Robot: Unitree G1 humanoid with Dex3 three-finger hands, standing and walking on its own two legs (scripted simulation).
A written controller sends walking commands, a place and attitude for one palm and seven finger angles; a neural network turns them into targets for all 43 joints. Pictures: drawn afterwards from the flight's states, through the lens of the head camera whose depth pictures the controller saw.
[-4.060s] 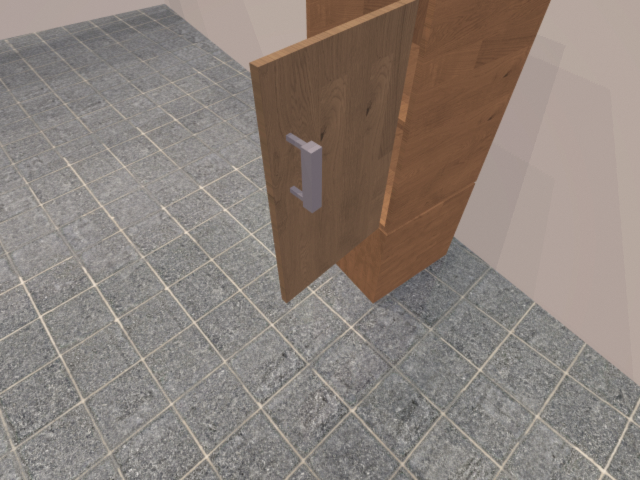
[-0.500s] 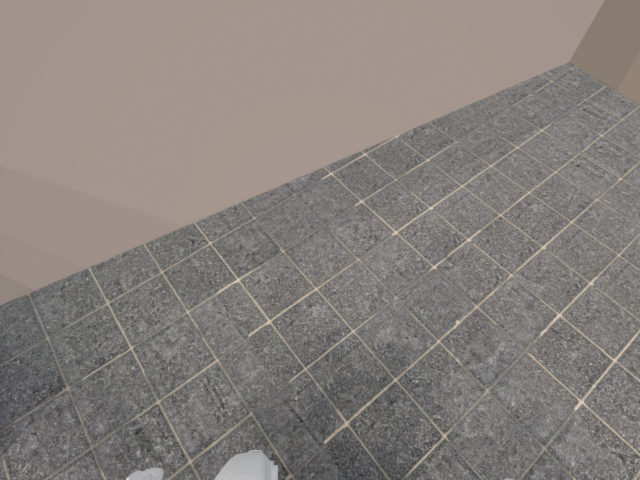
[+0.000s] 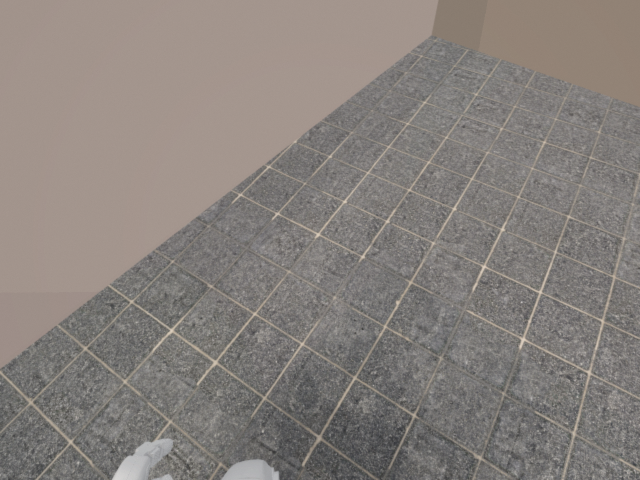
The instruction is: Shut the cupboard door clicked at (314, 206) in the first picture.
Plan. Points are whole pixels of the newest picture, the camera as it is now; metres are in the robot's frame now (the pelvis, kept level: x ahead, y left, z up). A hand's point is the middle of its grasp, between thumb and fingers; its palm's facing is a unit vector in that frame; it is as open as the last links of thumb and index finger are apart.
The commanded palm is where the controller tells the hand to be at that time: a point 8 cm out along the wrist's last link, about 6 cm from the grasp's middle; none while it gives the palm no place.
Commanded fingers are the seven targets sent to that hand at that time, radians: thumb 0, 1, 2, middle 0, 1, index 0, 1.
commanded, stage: walk around to get in front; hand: left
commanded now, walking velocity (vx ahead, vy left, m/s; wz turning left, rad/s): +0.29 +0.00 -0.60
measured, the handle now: out of the picture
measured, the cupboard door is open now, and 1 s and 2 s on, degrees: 99 99 99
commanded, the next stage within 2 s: walk to a spot facing it in 1.36 s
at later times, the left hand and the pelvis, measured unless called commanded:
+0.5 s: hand (212, 388) +0.26 +0.19 -0.15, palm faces -0.28 -0.95 -0.17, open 7.4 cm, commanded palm none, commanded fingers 0.00 0.90 0.90 -0.20 -0.30 -0.20 -0.30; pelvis +0.13 +0.01 +0.02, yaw -19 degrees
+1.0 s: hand (329, 275) +0.46 +0.02 -0.15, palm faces -0.45 -0.87 -0.21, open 7.1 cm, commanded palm none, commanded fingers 0.00 0.90 0.90 -0.20 -0.30 -0.20 -0.30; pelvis +0.31 -0.12 +0.02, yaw -29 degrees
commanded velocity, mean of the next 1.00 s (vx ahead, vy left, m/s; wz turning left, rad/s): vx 0.34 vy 0.00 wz -0.41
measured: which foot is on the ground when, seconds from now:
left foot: up 0.00-0.28, down 0.30-0.72, up 0.74-1.00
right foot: down 0.00-0.30, up 0.32-0.70, down 0.72-1.00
